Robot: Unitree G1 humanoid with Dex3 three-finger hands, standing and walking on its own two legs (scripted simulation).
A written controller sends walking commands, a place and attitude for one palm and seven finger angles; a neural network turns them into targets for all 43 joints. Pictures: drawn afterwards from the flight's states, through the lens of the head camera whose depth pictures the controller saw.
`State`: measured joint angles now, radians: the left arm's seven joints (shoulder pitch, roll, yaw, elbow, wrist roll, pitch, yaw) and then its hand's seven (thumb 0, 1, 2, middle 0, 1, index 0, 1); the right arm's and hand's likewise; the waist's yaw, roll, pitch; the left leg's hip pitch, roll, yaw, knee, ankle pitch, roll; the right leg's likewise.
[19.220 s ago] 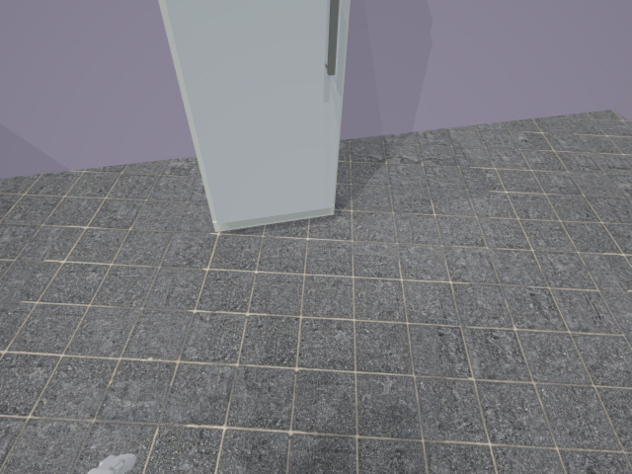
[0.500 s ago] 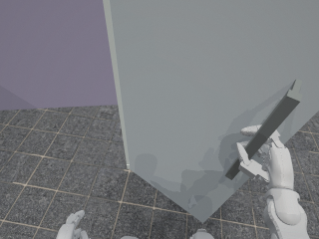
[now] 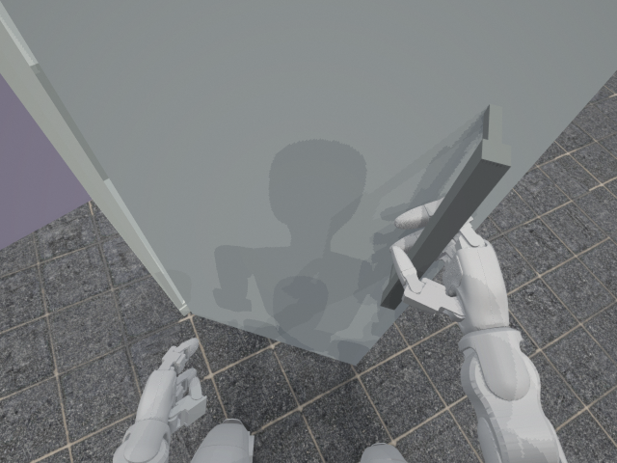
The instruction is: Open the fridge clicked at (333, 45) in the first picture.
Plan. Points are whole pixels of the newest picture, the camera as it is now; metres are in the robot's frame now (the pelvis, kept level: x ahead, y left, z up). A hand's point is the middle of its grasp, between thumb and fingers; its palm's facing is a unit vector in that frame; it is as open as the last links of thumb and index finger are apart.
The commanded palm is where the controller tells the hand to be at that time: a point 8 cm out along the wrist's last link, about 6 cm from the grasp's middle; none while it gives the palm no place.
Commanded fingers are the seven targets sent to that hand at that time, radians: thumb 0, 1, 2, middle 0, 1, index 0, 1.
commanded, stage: walk backward, drawing the door open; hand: right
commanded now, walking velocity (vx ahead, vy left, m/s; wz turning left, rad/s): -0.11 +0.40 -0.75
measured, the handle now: (427, 234) +0.34 -0.11 +0.12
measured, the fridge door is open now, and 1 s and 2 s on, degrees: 59 62 64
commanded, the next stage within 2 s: stop walking and hold the door back in 0.12 s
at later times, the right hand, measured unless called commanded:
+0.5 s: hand (371, 331) +0.24 -0.04 +0.11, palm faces +0.32 +0.92 -0.24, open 5.9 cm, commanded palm +0.24 -0.10 +0.10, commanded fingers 0.00 -0.90 -0.90 0.45 1.40 0.45 1.40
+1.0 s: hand (393, 278) +0.29 -0.07 +0.11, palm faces +0.35 +0.93 -0.14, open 5.4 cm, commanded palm +0.23 -0.12 +0.10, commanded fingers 0.00 -0.90 -0.90 0.45 1.40 0.45 1.40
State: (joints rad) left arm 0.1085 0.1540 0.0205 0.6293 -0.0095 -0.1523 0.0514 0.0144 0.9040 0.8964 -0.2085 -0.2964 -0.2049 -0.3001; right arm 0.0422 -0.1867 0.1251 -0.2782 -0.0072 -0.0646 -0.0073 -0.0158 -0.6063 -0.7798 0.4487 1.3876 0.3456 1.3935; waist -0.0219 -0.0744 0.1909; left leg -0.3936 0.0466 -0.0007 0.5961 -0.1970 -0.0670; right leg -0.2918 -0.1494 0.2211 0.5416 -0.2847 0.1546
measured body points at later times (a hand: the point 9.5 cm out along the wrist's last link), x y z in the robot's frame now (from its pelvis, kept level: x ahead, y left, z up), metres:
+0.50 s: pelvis -0.04 +0.18 +0.02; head +0.00 +0.19 +0.46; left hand +0.20 +0.31 -0.10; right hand +0.21 -0.09 +0.12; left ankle +0.02 +0.29 -0.69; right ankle -0.09 +0.08 -0.72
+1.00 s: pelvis -0.09 +0.18 +0.01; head -0.03 +0.19 +0.45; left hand +0.08 +0.45 -0.12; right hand +0.27 -0.11 +0.12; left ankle +0.03 +0.31 -0.72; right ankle -0.13 +0.05 -0.72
